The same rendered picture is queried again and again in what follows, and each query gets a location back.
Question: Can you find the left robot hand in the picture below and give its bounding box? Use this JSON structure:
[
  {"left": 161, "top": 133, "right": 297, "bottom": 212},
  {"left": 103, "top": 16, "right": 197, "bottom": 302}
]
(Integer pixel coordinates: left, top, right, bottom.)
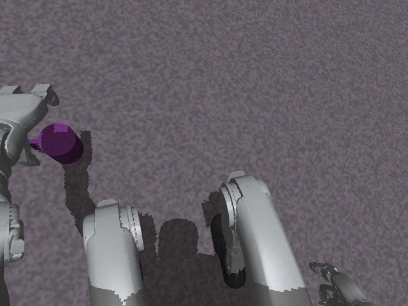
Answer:
[{"left": 0, "top": 84, "right": 60, "bottom": 166}]

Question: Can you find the mug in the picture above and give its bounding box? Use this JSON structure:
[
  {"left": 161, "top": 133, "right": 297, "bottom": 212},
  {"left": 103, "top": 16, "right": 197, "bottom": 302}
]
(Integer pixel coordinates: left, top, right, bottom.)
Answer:
[{"left": 29, "top": 124, "right": 84, "bottom": 164}]

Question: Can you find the right robot hand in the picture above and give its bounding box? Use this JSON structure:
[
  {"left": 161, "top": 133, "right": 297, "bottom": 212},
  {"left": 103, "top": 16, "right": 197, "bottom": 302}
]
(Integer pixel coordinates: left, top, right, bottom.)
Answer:
[{"left": 309, "top": 262, "right": 369, "bottom": 306}]

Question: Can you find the left robot arm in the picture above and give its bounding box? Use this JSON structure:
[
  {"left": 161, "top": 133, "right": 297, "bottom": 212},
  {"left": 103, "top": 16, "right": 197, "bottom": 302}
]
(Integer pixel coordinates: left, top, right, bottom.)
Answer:
[{"left": 0, "top": 119, "right": 27, "bottom": 306}]

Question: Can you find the right robot foot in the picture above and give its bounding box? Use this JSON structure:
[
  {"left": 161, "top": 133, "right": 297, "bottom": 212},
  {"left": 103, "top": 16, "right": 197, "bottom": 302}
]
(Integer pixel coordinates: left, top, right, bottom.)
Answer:
[{"left": 211, "top": 214, "right": 246, "bottom": 289}]

